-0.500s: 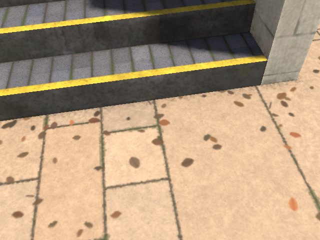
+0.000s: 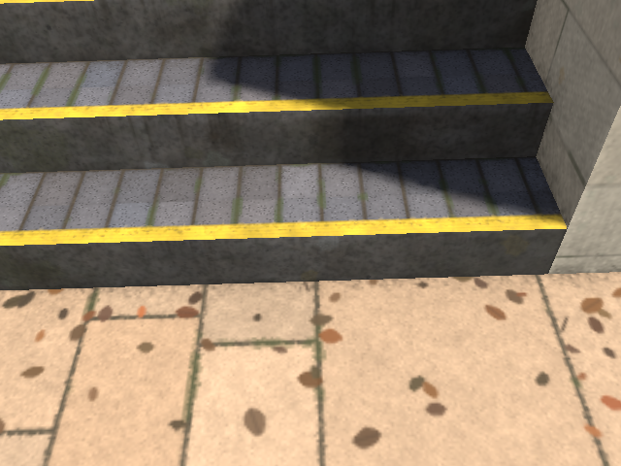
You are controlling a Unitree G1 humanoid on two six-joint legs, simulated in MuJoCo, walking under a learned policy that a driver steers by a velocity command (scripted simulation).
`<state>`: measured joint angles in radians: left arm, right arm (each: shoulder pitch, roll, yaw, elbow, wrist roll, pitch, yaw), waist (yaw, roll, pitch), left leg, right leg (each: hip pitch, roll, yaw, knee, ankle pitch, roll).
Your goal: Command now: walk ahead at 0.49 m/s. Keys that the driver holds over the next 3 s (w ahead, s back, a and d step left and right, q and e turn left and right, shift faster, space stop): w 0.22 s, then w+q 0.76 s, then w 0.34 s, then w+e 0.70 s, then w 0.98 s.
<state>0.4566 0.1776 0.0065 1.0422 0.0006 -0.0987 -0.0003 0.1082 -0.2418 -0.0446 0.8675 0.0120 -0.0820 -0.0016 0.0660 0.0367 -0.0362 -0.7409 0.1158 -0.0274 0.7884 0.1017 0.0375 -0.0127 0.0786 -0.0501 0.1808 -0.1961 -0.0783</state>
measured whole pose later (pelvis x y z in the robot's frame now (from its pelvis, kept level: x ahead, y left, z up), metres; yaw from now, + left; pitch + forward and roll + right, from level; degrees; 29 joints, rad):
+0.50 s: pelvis +0.29 +0.06 +0.00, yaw +5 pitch +1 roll +1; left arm 0.11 0.26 0.03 0.83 0.05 -0.07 -0.02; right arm 0.37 -0.23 -0.05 0.96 -0.01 -0.09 0.02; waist -0.03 -0.03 0.02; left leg -0.17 -0.10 -0.02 0.29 -0.14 0.08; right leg -0.63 -0.12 0.03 0.93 -0.18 0.00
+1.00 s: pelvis +0.54 +0.05 +0.00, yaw +22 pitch +1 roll -1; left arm 0.37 0.24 0.05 0.89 0.02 -0.11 0.00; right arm 0.15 -0.29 -0.07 0.82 -0.04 -0.01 0.06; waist 0.04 0.06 0.03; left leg -0.64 0.06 0.00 0.99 -0.14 0.04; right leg -0.08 0.00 -0.18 0.26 -0.21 -0.04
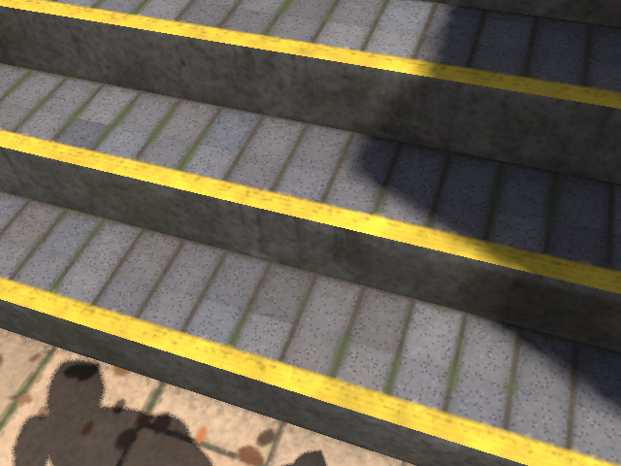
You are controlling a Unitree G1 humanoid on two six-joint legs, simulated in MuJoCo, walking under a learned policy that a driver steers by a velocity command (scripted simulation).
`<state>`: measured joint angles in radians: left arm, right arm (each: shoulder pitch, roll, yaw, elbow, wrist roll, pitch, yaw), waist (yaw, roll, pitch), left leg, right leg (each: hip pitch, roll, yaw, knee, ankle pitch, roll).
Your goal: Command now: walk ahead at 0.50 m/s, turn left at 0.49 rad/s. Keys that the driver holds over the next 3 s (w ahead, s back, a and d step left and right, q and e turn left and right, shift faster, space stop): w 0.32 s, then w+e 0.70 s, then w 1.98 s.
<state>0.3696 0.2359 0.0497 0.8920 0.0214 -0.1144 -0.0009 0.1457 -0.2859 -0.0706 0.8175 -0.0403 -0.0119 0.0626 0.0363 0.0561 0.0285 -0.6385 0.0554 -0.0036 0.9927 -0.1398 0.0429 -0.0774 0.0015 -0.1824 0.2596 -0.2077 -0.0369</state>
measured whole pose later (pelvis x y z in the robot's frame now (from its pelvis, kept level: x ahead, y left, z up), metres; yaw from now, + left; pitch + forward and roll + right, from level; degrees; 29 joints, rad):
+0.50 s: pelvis +0.22 +0.07 +0.00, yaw +3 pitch +0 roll +0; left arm 0.24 0.23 0.05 0.94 0.03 -0.03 -0.02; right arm 0.31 -0.22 -0.03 0.96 -0.02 -0.10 0.00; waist 0.00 -0.04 0.03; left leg -0.09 -0.08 0.11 0.26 -0.18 0.11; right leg -0.61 -0.07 0.00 1.10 -0.19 -0.03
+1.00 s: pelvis +0.49 -0.01 +0.03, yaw -12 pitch +2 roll -3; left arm 0.02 0.17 0.00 0.75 0.02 0.01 0.02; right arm 0.32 -0.21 -0.01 0.91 -0.01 -0.09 0.03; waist -0.01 -0.01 0.04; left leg -0.29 0.04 -0.01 1.43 -0.08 0.04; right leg -0.89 0.12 -0.18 1.31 -0.48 -0.18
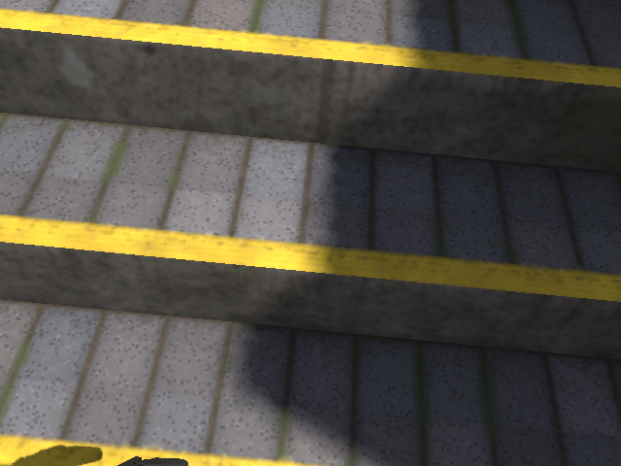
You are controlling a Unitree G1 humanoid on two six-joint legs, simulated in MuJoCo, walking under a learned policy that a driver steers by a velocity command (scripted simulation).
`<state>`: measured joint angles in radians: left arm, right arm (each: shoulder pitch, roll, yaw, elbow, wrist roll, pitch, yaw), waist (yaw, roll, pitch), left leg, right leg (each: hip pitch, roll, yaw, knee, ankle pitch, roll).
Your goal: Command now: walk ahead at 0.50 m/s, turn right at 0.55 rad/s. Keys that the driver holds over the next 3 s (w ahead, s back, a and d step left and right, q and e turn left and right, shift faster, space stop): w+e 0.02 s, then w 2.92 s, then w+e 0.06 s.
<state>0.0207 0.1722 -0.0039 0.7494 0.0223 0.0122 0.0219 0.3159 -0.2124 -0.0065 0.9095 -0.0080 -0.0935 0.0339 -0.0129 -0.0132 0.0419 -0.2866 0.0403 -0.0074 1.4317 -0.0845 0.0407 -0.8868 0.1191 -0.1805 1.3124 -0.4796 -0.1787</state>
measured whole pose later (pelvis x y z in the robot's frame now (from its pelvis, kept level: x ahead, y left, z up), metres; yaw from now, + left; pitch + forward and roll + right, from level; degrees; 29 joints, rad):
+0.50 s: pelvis +0.32 +0.03 +0.22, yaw -6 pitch +9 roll +6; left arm 0.49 0.19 0.00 1.12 0.07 -0.10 -0.17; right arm -0.02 -0.14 0.06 0.71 -0.05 0.04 0.07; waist -0.02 -0.08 -0.15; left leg -0.85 -0.08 0.17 1.11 -0.46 0.10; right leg -0.34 0.05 0.19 0.91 0.06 -0.14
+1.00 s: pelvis +0.61 -0.02 +0.41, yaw -8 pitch +8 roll -4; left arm -0.04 0.12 -0.05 0.79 0.05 0.01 -0.06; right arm 0.43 -0.17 -0.02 1.12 -0.05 -0.09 0.16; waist 0.02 0.07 -0.19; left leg -0.50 -0.02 -0.17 1.30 0.14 0.17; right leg -0.81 0.05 -0.14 1.06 -0.40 -0.10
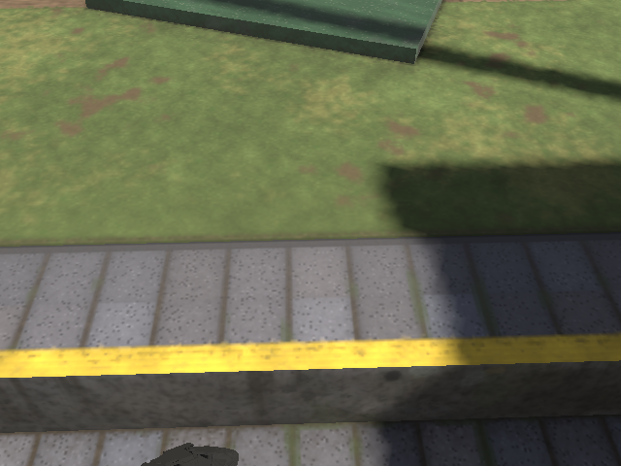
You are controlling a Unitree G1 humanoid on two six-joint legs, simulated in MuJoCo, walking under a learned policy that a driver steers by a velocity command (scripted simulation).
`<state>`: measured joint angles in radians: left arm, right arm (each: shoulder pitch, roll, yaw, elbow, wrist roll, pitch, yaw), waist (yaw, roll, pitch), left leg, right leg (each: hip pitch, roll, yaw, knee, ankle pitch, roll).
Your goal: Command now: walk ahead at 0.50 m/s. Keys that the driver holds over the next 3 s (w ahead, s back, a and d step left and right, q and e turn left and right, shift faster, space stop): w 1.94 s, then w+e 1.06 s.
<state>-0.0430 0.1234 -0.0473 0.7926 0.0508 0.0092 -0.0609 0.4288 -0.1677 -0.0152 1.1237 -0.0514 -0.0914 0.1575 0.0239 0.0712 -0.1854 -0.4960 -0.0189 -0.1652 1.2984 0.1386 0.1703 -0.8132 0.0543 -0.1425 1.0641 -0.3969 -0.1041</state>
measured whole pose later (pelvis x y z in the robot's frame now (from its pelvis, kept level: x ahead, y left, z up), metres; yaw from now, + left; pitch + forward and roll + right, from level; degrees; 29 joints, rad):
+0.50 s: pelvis +0.27 +0.07 +0.17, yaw +2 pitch +8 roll +2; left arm 0.34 0.20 0.03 1.12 0.04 -0.09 -0.13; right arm 0.04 -0.17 0.03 0.87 -0.06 -0.03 0.06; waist -0.04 -0.04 -0.18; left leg -0.82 -0.03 0.12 1.15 -0.46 0.09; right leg -0.58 0.03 0.19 1.44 0.08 -0.16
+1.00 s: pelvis +0.55 +0.03 +0.31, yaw +1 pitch +9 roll -3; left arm -0.17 0.14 -0.06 0.79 0.05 -0.01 -0.09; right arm 0.49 -0.13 0.01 1.12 -0.08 -0.12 0.12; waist -0.05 0.06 -0.17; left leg -0.12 0.10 -0.02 0.51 -0.04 0.08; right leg -1.00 0.01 -0.17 1.34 -0.50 -0.12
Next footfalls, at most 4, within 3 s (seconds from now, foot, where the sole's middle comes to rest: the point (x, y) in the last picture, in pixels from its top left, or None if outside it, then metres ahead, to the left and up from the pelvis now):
0.36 left None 0.37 0.16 -0.51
0.92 right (375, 291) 0.69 -0.06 -0.33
1.54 left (248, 179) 0.99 0.19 -0.33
2.12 right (355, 101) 1.29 -0.04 -0.33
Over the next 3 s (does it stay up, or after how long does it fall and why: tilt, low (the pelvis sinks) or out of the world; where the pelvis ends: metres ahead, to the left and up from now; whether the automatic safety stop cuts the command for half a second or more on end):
stays up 1.51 -0.04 0.46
